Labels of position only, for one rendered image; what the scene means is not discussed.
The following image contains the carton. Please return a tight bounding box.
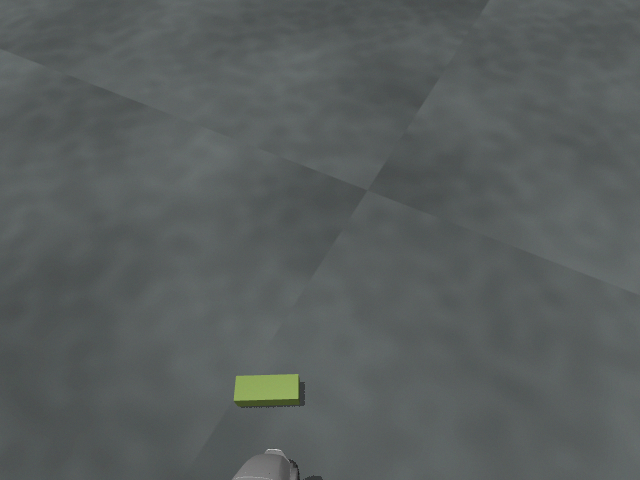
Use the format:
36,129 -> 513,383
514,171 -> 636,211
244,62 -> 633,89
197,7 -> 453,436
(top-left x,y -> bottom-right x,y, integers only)
234,374 -> 300,407

